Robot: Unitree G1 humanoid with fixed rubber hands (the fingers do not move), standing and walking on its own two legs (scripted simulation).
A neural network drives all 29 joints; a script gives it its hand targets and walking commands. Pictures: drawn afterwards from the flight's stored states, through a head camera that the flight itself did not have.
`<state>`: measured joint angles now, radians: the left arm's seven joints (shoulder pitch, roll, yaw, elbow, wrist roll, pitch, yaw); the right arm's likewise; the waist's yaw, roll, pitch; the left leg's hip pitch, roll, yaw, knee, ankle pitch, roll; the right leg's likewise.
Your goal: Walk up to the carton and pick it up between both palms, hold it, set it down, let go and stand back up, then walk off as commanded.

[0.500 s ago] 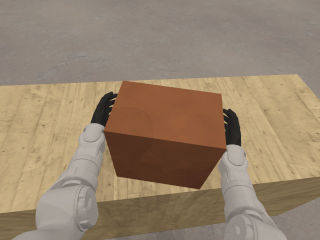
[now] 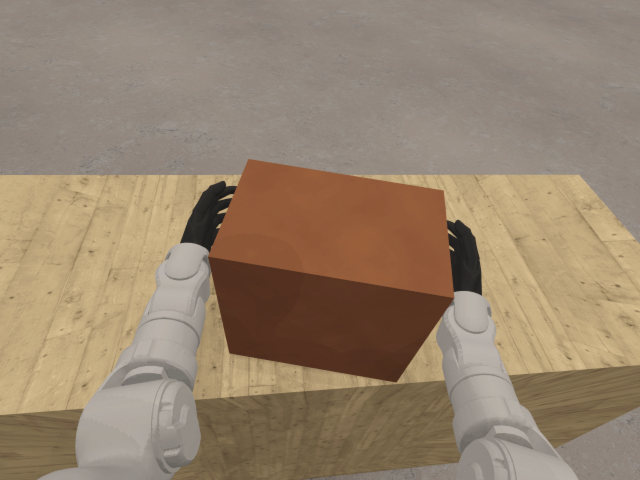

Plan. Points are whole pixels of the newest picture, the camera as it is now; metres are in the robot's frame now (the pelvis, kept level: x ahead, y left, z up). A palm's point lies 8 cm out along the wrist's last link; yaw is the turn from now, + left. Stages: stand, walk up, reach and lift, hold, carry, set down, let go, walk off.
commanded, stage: reach and lift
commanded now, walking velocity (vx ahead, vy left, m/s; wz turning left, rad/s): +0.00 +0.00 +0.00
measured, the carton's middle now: (327, 278) +0.40 +0.01 +0.03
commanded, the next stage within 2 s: none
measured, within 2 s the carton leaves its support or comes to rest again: neither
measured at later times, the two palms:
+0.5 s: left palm (192, 237) +0.37 +0.18 +0.12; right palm (478, 284) +0.35 -0.16 +0.10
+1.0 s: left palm (166, 224) +0.35 +0.20 +0.16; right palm (482, 257) +0.35 -0.15 +0.15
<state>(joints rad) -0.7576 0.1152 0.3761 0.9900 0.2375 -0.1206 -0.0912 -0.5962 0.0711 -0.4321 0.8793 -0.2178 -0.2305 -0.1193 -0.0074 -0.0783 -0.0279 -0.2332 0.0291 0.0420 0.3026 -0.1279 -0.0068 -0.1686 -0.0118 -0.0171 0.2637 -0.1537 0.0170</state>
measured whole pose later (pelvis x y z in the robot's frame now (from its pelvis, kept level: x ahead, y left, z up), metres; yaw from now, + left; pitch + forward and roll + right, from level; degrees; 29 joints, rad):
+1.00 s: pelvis -0.01 +0.00 +0.00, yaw +1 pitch -8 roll +0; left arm -0.59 0.04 0.34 0.27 0.30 0.49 -0.11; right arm -0.60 -0.02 -0.15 0.62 0.06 0.11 -0.12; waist -0.05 -0.08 0.06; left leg -0.03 0.02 0.04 0.29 -0.13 0.00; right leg 0.04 -0.03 -0.05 0.26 -0.16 0.02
